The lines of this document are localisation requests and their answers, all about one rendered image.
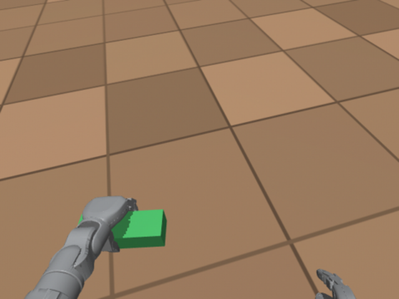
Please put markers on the left robot hand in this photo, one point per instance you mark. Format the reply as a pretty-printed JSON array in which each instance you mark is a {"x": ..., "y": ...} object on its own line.
[{"x": 110, "y": 209}]

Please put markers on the left robot arm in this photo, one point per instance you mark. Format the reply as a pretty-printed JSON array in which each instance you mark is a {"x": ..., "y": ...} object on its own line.
[{"x": 73, "y": 264}]

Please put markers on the carton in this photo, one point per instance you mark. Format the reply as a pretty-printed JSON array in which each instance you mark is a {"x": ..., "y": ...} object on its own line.
[{"x": 140, "y": 229}]

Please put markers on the right robot hand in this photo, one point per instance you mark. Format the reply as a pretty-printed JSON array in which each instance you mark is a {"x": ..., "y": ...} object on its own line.
[{"x": 335, "y": 284}]

